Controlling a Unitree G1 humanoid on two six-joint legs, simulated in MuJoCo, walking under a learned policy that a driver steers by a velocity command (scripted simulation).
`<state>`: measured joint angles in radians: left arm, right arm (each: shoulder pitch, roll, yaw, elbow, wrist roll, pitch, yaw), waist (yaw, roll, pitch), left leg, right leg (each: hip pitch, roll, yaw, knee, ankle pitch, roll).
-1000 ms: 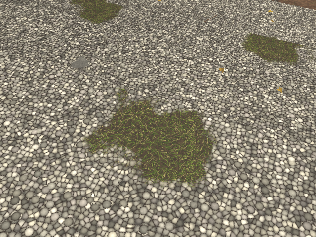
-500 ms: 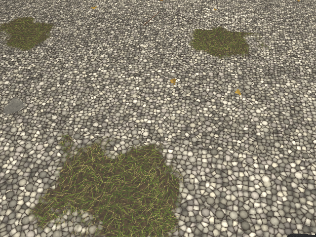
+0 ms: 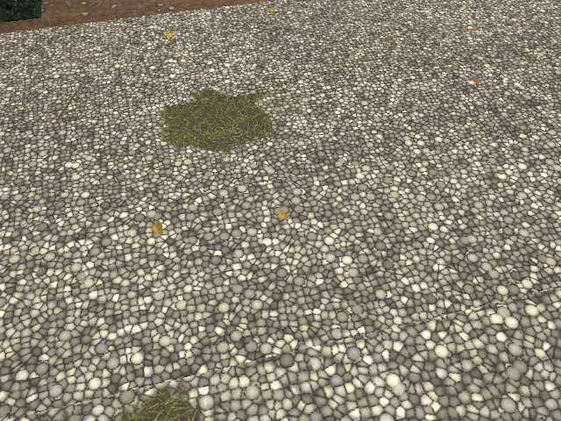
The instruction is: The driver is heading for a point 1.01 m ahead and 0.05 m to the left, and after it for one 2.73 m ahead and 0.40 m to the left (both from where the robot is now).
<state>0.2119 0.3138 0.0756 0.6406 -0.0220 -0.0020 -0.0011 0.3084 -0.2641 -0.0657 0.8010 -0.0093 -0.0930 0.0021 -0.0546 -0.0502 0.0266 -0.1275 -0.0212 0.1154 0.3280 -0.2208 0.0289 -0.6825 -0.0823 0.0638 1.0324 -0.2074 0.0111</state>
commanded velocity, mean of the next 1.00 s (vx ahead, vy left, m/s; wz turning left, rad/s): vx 0.23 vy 0.00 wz -0.25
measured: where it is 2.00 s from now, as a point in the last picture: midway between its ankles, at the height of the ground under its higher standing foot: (324, 351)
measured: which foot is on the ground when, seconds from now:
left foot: down 0.00-0.24, up 0.26-0.68, down 0.70-1.00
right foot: up 0.00-0.22, down 0.24-0.70, up 0.72-1.00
